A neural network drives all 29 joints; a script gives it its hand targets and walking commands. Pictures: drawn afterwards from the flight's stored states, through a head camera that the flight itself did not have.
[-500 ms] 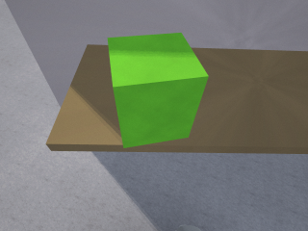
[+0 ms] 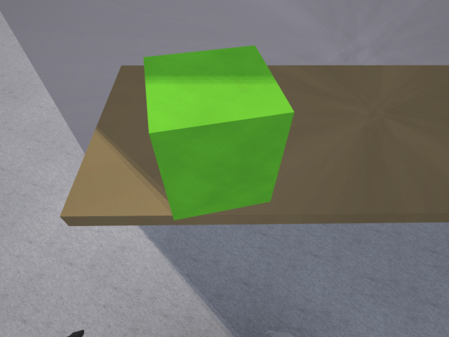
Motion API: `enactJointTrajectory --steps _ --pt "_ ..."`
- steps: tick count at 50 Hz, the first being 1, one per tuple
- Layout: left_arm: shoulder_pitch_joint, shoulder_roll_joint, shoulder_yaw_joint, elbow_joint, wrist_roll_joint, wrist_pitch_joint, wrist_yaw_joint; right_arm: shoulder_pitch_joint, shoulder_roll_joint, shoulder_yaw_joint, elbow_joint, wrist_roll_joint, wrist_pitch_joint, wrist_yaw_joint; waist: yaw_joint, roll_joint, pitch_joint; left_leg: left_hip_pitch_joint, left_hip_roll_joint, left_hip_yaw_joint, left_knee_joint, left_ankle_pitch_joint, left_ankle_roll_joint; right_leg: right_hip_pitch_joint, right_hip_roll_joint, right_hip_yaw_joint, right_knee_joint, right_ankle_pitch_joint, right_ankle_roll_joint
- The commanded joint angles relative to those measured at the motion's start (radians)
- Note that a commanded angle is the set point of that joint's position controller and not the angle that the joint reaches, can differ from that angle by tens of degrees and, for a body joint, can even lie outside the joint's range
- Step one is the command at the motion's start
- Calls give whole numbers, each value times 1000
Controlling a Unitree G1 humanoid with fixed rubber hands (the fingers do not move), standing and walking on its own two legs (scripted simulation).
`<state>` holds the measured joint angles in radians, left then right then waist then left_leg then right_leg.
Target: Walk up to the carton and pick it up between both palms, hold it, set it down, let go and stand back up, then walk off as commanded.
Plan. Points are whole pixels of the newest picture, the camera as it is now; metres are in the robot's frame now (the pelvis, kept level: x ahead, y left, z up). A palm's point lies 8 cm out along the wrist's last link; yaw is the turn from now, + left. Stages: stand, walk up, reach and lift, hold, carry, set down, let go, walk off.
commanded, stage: walk up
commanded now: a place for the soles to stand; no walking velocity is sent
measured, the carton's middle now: (212, 136) +0.46 +0.04 +0.09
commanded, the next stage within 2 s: reach and lift in 0.46 s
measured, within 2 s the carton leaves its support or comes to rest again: neither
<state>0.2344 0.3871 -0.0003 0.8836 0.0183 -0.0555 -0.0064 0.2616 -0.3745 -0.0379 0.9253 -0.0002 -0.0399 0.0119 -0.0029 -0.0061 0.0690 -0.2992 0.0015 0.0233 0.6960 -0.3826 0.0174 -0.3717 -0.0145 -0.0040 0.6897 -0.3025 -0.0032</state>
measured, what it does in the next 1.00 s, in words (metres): stands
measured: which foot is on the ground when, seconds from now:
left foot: down 0.00-1.00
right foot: down 0.00-1.00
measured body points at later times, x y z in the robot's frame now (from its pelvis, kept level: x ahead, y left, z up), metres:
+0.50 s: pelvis +0.00 +0.00 +0.00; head +0.03 +0.00 +0.45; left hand +0.09 +0.31 -0.12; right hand +0.07 -0.31 -0.12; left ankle +0.00 +0.12 -0.72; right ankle +0.04 -0.12 -0.72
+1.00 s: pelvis -0.01 -0.01 +0.01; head +0.05 +0.00 +0.45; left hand +0.17 +0.25 -0.08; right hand +0.16 -0.29 -0.08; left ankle +0.00 +0.12 -0.72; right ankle +0.04 -0.12 -0.72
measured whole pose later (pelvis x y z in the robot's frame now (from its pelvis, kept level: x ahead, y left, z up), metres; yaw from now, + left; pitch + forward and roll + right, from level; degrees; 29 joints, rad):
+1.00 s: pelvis -0.01 -0.01 +0.01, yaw +1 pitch +0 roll -1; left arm 0.16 0.27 0.00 0.37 0.06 0.36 0.05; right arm 0.13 -0.33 -0.07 0.75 -0.02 -0.14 0.07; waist 0.00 0.00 0.12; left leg -0.30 0.03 -0.01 0.63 -0.33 -0.01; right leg -0.34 0.01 -0.03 0.58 -0.24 -0.01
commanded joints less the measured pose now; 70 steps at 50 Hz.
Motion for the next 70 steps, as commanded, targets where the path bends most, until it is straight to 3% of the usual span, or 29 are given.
enactJointTrajectory --steps 1,3,5,7,9,10,12,15,17,18,20,23,24,25,27,31,33,38,40,42,46,55,59,63,70 --pt "-81 249 61 -44 -11 -19 24 -7 -224 -44 -31 -24 -17 -12 -23 -18 -112 48 72 -135 -154 106 54 46 -179 243 -169 132 -127" --pt "-92 196 49 -47 -17 -17 21 -35 -250 -48 -35 -22 -25 -10 -7 79 -112 57 153 -242 -251 151 106 24 -57 77 -46 134 -58" --pt "-79 194 51 -39 -18 -14 20 -66 -265 -48 -42 -22 -23 -11 9 75 -95 39 195 -241 -243 205 141 50 -25 30 -28 88 -50" --pt "-52 209 58 -32 -15 -18 19 -89 -249 -43 -56 -19 -18 -12 18 61 -125 14 155 -181 -195 255 112 127 -47 64 -71 163 -69" --pt "-33 230 65 -22 -9 -25 21 -85 -228 -38 -63 -16 -13 -13 19 40 -154 -14 96 -129 -135 217 71 174 -104 141 -100 218 -103" --pt "-31 246 69 -22 -9 -25 22 -78 -221 -39 -61 -12 -8 -14 15 8 -151 -19 77 -119 -100 182 59 160 -136 201 -127 196 -125" --pt "-50 251 68 -24 -8 -24 24 -57 -212 -40 -49 -17 -4 -13 -3 -14 -144 0 58 -104 -84 106 49 118 -177 251 -166 137 -152" --pt "-98 222 58 -42 -7 -18 23 -52 -230 -44 -40 -22 -11 -9 -16 25 -118 37 102 -181 -192 82 79 45 -105 147 -109 92 -98" --pt "-87 198 51 -34 -10 -15 20 -75 -247 -46 -43 -22 -15 -8 0 82 -118 35 158 -231 -248 97 113 48 -43 70 -58 70 -64" --pt "-76 198 52 -31 -10 -14 19 -86 -249 -45 -49 -19 -15 -9 7 69 -123 32 169 -226 -239 126 118 72 -34 55 -64 77 -59" --pt "-53 205 58 -22 -11 -20 19 -108 -240 -40 -54 -21 -11 -10 20 66 -130 -11 132 -170 -200 161 98 135 -58 85 -95 135 -78" --pt "-43 241 67 -24 -6 -24 21 -89 -223 -37 -61 -15 -5 -11 7 7 -161 -6 82 -128 -122 136 57 148 -139 204 -149 155 -124" --pt "-394 106 95 -216 5 238 41 -440 -53 -143 12 -131 -149 16 0 69 16 -312 74 21 -130 -195 2 18 -1 -83 5 -165 -69" --pt "-450 87 101 -264 61 342 62 -392 -130 -175 17 -172 -161 51 3 140 52 -449 102 26 -176 -260 22 152 53 -112 102 -105 -45" --pt "-385 53 111 -370 72 436 56 -303 -185 -166 -2 -155 -150 68 0 107 12 -498 131 37 -166 -216 41 293 59 -109 141 14 -29" --pt "-336 108 124 -510 62 500 57 -245 -164 -172 -77 -99 -114 59 -6 18 -88 -186 93 39 -95 -11 -14 154 13 -86 22 110 -35" --pt "-251 104 124 -524 75 502 58 -208 -164 -160 -114 -74 -118 59 4 -20 -120 -34 59 35 -83 148 -30 143 16 -81 -51 188 -35" --pt "-130 86 170 -580 108 473 62 -125 -137 -100 -215 -25 -121 50 50 -27 -180 61 16 31 -142 345 -36 299 35 -59 -127 387 -23" --pt "-102 68 165 -625 96 458 61 -96 -138 -88 -231 -7 -128 49 35 -23 -212 110 4 18 -157 422 -40 335 43 -55 -146 471 -17" --pt "-72 52 171 -654 90 443 63 -74 -125 -64 -257 12 -139 48 42 -29 -245 130 -5 16 -173 468 -35 375 42 -46 -164 536 -10" --pt "-38 31 155 -700 53 401 71 -41 -106 -71 -320 27 -151 53 36 -51 -293 151 -9 17 -232 443 -26 427 47 -47 -202 488 -2" --pt "1 4 121 -832 -34 296 114 -4 -63 -101 -434 34 -154 79 29 9 -282 39 23 20 -397 223 -12 484 38 -55 -246 282 0" --pt "-14 -24 97 -860 -38 261 127 -15 -64 -108 -514 42 -149 79 29 58 -261 -187 69 14 -498 13 34 648 59 -64 -200 241 20" --pt "-23 -38 98 -872 -30 223 134 -10 -78 -105 -582 52 -136 75 23 112 -266 -388 101 -6 -565 -118 83 843 93 -69 -130 271 45" --pt "-44 -29 110 -889 -64 186 143 -37 -55 -97 -728 79 -104 67 34 99 -270 -507 99 -10 -577 -196 105 921 87 -22 -130 149 64"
